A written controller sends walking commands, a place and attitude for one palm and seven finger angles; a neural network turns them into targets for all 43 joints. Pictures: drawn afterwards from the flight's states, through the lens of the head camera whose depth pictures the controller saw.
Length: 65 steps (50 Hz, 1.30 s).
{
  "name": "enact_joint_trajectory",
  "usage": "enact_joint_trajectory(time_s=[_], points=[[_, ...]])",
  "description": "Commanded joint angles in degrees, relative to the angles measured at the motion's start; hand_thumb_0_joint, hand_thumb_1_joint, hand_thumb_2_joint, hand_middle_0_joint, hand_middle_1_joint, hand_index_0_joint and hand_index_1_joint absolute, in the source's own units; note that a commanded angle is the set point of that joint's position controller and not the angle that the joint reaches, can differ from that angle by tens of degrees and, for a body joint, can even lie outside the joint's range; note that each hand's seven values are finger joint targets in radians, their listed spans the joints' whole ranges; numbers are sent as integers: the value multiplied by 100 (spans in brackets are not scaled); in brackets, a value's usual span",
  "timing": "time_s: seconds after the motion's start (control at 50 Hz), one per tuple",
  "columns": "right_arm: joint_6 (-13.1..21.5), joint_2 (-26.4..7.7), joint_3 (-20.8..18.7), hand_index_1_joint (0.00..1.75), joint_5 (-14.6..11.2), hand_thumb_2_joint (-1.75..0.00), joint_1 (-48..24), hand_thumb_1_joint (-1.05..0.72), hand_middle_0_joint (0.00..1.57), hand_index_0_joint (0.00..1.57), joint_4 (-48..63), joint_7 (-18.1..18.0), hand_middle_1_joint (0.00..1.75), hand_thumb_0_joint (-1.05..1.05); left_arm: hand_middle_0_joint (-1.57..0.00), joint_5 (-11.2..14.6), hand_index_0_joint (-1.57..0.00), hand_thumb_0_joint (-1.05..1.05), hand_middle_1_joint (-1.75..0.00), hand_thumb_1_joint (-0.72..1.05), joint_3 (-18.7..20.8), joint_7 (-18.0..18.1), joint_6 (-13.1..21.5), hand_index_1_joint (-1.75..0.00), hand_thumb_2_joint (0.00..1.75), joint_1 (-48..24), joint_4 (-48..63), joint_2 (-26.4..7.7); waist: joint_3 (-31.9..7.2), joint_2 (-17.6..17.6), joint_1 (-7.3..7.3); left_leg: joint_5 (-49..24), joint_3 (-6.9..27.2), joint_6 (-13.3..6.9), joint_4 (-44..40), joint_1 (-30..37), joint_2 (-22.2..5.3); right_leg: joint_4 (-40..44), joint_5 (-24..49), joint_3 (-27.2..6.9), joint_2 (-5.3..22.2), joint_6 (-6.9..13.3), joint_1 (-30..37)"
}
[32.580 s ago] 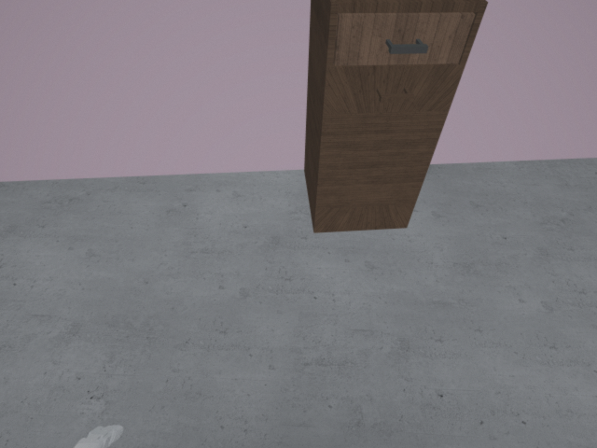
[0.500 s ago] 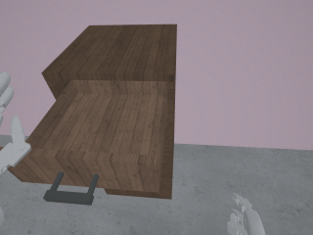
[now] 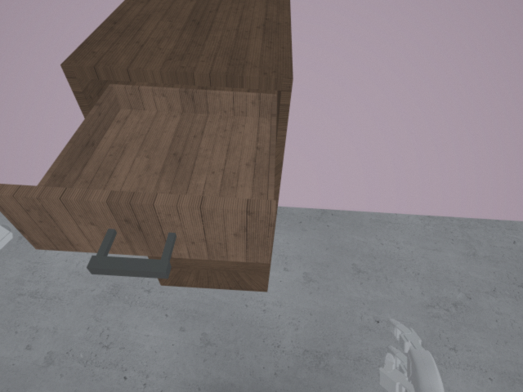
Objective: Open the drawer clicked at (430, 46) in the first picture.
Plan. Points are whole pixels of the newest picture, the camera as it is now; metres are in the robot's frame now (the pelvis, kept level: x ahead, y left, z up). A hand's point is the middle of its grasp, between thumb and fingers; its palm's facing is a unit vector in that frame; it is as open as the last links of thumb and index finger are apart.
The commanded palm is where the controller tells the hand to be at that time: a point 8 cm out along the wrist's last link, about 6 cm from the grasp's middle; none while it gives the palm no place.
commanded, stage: step back with the hand held close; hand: left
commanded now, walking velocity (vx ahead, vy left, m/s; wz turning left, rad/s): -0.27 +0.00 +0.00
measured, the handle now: (135, 253) +0.28 +0.21 +0.08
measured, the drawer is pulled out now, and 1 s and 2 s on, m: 0.30 0.30 0.30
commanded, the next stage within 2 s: stop stepping back and stand still in 0.44 s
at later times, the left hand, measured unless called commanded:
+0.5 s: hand out of the picture +0.11 +0.20 +0.27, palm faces +0.42 -0.78 -0.47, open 7.4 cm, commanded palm +0.04 +0.26 +0.27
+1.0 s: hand out of the picture -0.03 +0.21 +0.27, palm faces +0.47 -0.78 -0.42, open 7.4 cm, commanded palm -0.08 +0.27 +0.27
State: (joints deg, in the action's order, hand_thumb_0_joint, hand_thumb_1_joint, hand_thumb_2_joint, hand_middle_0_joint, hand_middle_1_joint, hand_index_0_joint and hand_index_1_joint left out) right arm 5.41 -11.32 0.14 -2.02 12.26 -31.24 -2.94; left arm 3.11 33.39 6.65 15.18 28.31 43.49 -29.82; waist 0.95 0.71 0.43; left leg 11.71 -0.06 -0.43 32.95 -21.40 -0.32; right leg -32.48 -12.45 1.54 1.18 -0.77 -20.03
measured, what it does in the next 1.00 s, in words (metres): walks backwards: right foot, then left foot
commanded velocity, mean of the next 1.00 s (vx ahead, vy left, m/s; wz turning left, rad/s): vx -0.16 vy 0.00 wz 0.00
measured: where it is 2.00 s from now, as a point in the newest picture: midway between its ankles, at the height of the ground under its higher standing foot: outside the picture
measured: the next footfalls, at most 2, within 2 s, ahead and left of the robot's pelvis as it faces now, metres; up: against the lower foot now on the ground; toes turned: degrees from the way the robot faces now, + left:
right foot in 0.44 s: -0.10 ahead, -0.13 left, +0.00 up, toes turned -4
left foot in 0.66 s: -0.16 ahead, +0.10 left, +0.00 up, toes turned +2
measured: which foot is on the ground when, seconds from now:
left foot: down 0.00-0.48, up 0.50-0.64, down 0.66-1.00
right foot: down 0.00-0.22, up 0.24-0.42, down 0.44-1.00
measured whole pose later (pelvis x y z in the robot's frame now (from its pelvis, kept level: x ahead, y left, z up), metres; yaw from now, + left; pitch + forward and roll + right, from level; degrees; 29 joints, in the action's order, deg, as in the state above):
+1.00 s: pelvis -0.22 -0.01 +0.00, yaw -1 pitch -1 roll -1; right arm 6.2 -11.5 1.3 -1.2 12.4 -34.9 -2.5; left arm 2.7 29.3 8.7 13.1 26.1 43.5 -26.1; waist -0.5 -0.1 -0.2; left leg 20.6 0.2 0.0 39.5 -22.0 -0.6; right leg -29.2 -10.8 4.7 -0.5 1.8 -17.4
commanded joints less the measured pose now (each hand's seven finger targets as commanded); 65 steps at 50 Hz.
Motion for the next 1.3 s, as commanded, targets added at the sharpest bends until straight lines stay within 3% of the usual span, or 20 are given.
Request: enact_joint_trajectory(time_s=[0.0,0.08,0.14,0.2,0.26,0.3,0.38,0.42,0.5,0.54,0.6,0.66,0.7,0.82,0.86,0.9,0.96,1.08,1.18,1.28], points=[[415,-876,-341,30,-6,-90,-438,-90,20,20,774,-29,30,0,-20,46,-20,0,-30,90,562,184,210,-30,90,-726,376,-809,-271,-149,-115,1887,361,-212,-649,-783,-537,810,-897,-734,407,189,335],[388,-745,-266,30,15,-90,-444,-90,20,20,513,21,30,0,-20,23,-20,0,-30,90,83,216,119,-30,90,-1017,413,-630,-266,884,-200,1232,-19,20,1603,935,22,2038,-1948,-1178,1416,637,-1665],[358,-713,-205,30,47,-90,-539,-90,20,20,603,-1,30,0,-20,12,-20,0,-30,90,248,251,49,-30,90,-844,537,-715,-344,522,-188,1028,172,-72,98,737,-244,1231,-1052,-623,1030,400,-1044],[346,-864,-284,30,59,-90,-724,-90,20,20,862,-34,30,0,-20,-21,-20,0,-30,90,619,313,241,-30,90,-754,1042,-914,-434,-1768,-64,2048,1774,-626,-1983,-1099,-1641,-1320,-947,-83,-66,5,297],[505,-720,-339,30,155,-90,-573,-90,20,20,809,42,30,0,-20,-61,-20,0,-30,90,704,313,365,-30,90,-886,1391,-906,-621,-1450,-92,1623,1573,-824,-1956,-1273,-1798,-2869,-1472,-350,-199,1,349],[599,-754,-353,30,123,-90,-509,-90,20,20,701,94,30,0,-20,24,-20,0,-30,90,612,311,327,-30,90,-562,1488,-789,-900,-1075,-16,-102,943,-667,-1240,-94,-1538,-1784,-1505,-115,-135,-14,6],[700,-828,-231,30,137,-90,-601,-90,20,20,444,182,30,0,-20,85,-20,0,-30,90,473,179,341,-30,90,-649,1186,-658,-914,-1528,-42,-1279,955,-467,-869,562,-1394,143,-705,122,-191,-13,366],[667,-836,-217,30,125,-90,-652,-90,20,20,377,159,30,0,-20,99,-20,0,-30,90,500,110,373,-30,90,-799,1048,-751,-954,-1105,-40,-1531,729,-293,-463,672,-1193,1086,499,87,-41,37,681],[533,-751,-357,30,-164,-90,-808,-90,20,20,538,94,30,0,-20,188,-20,0,-30,90,695,99,353,-30,90,-519,703,-1080,-1387,1123,-7,1158,94,188,2222,-61,41,1034,4334,-1086,1749,847,806],[347,-469,-251,30,-111,-90,-801,-90,20,20,632,72,30,0,-20,208,-20,0,-30,90,804,87,247,-30,90,270,598,-877,-1116,721,-50,1430,328,115,2168,-612,-167,854,3831,-845,1815,950,1041],[118,-461,-156,30,-32,-90,-916,-90,20,20,759,-20,30,0,-20,193,-20,0,-30,90,794,148,78,-30,90,353,768,-796,-861,523,-194,240,-39,101,-373,149,-146,518,2856,-231,970,473,926],[246,-753,-319,30,53,-90,-680,-90,20,20,786,-33,30,0,-20,175,-20,0,-30,90,714,256,169,-30,90,172,1306,-862,-1089,-1107,-95,-2935,1094,-287,-1202,1084,-1403,-329,-48,28,116,12,347],[365,-681,-335,30,115,-90,-554,-90,20,20,652,0,30,0,-20,163,-20,0,-30,90,853,282,153,-30,90,303,1293,-1035,-1290,-1494,-86,-3083,934,-403,-1085,1308,-1357,-415,-807,41,-23,26,152],[541,-814,-216,30,44,-90,-593,-90,20,20,653,38,30,0,-20,62,-20,0,-30,90,417,299,52,-30,90,-217,1289,-766,-648,-827,-163,792,592,-232,-1211,-208,-794,814,-67,-131,145,69,1322],[492,-790,-224,30,75,-90,-602,-90,20,20,651,23,30,0,-20,41,-20,0,-30,90,401,312,6,-30,90,-413,920,-766,-396,-206,-177,1747,348,-47,-759,-91,-341,1541,-1595,-683,448,275,505],[370,-851,-323,30,59,-90,-530,-90,20,20,548,-41,30,0,-20,39,-20,0,-30,90,358,362,-45,-30,90,-617,786,-797,-218,289,-207,1390,24,113,891,949,28,2304,-2999,-1407,1066,645,-1201],[269,-723,-201,30,101,-90,-519,-90,20,20,375,-53,30,0,-20,4,-20,0,-30,90,74,346,-146,-30,90,-935,286,-573,-347,624,-316,886,28,-5,1045,1213,-78,1999,-2270,-857,1189,588,-1246],[319,-691,-118,30,32,-90,-613,-90,20,20,653,-80,30,0,-20,-98,-20,0,-30,90,102,324,-104,-30,90,-1212,281,-588,23,-1587,-128,3806,1901,-470,-2737,-1502,-1310,-1069,-1160,-20,-362,-45,971],[445,-686,-146,30,74,-90,-610,-90,20,20,730,43,30,0,-20,-147,-20,0,-30,90,5,211,-63,-30,90,-457,828,-579,-299,-574,-90,1967,686,-312,-1607,-857,-651,632,-624,-35,-166,38,1443],[457,-685,-211,30,105,-90,-476,-90,20,20,498,40,30,0,-20,1,-20,0,-30,90,237,253,51,-30,90,-389,972,-756,-654,262,-151,540,187,-21,305,828,-118,1973,-1457,-1333,922,572,-124]])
